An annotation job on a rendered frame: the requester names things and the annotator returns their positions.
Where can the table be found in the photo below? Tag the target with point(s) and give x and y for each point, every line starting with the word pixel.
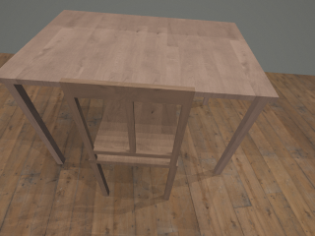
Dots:
pixel 212 57

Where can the chair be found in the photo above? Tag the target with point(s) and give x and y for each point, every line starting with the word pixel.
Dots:
pixel 138 127

